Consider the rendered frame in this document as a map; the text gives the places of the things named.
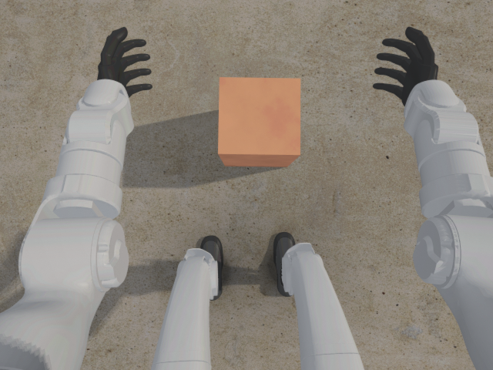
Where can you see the robot left hand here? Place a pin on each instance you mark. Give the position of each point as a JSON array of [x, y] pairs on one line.
[[112, 63]]

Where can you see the carton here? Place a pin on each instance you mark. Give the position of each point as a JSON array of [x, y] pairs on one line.
[[259, 121]]

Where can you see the left robot forearm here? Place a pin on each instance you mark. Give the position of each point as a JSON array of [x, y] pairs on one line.
[[86, 183]]

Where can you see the right robot forearm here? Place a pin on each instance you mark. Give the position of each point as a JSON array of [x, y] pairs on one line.
[[451, 159]]

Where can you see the robot shin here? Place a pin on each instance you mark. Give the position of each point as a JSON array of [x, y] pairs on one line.
[[195, 252], [300, 247]]

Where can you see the robot right shin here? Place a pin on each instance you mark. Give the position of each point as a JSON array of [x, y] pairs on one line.
[[300, 247]]

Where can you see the left robot upper arm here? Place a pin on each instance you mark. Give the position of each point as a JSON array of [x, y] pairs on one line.
[[68, 264]]

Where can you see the robot left shin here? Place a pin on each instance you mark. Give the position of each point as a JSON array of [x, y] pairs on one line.
[[195, 252]]

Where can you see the right robot upper arm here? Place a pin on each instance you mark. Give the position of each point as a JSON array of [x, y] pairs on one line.
[[455, 254]]

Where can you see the robot right hand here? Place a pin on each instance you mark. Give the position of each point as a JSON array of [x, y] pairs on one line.
[[419, 66]]

